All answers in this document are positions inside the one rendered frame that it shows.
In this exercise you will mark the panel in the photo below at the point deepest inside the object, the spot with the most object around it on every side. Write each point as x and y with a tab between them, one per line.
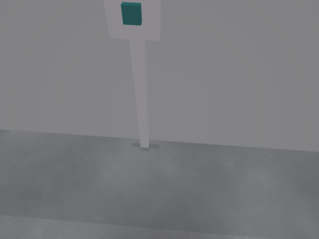
137	34

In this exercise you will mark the button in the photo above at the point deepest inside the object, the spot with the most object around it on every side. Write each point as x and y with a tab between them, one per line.
131	13

